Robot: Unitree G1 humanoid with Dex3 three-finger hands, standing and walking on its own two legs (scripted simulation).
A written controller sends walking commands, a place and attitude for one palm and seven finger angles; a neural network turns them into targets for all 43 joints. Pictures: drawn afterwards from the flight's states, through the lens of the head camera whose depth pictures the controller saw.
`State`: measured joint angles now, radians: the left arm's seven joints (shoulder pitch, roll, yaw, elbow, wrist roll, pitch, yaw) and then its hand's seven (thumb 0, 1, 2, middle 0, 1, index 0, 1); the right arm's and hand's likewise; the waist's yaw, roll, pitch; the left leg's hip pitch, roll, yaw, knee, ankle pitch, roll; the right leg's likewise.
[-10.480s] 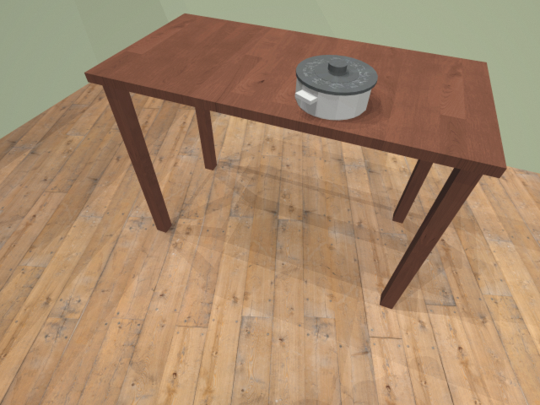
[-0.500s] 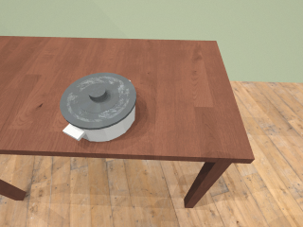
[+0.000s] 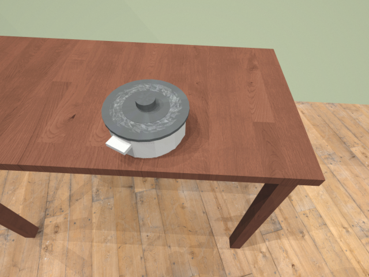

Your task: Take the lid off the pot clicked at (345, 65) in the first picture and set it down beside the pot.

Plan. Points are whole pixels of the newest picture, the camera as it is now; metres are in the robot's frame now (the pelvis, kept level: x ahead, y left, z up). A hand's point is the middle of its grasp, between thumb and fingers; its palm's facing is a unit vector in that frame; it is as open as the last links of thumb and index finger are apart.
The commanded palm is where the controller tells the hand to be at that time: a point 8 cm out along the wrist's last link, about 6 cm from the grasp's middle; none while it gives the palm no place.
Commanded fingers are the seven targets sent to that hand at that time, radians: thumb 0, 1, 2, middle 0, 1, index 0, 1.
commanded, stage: come to a stop and stand still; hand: left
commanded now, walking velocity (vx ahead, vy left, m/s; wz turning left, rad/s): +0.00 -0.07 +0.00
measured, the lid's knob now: (145, 100) +0.47 +0.13 +0.11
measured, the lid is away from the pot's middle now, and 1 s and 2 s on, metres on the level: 0.00 0.00 0.00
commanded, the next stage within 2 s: look again from close up in 0.56 s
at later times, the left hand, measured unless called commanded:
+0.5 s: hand out of the picture +0.05 +0.18 -0.18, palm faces +0.00 -0.97 -0.23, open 7.3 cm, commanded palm none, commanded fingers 0.00 0.90 0.90 -0.20 -0.30 -0.20 -0.30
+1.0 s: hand out of the picture +0.05 +0.17 -0.17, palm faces +0.00 -0.98 -0.22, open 7.3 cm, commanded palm none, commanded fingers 0.00 0.90 0.90 -0.20 -0.30 -0.20 -0.30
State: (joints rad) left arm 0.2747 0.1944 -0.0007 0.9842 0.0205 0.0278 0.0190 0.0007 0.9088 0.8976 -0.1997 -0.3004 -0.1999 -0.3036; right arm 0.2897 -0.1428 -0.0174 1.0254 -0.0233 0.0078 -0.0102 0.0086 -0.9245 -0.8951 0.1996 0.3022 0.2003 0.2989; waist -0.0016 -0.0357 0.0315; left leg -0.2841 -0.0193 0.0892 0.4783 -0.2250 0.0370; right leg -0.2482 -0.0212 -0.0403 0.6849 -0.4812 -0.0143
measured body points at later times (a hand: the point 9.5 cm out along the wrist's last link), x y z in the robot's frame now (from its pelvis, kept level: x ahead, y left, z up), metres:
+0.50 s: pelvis +0.03 +0.00 -0.01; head +0.05 -0.01 +0.44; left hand +0.06 +0.23 -0.16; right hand +0.05 -0.23 -0.16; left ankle +0.02 +0.10 -0.73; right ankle -0.06 -0.09 -0.73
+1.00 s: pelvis +0.03 -0.01 +0.00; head +0.06 -0.01 +0.45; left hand +0.05 +0.22 -0.15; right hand +0.07 -0.24 -0.15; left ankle +0.02 +0.10 -0.73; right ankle -0.06 -0.10 -0.73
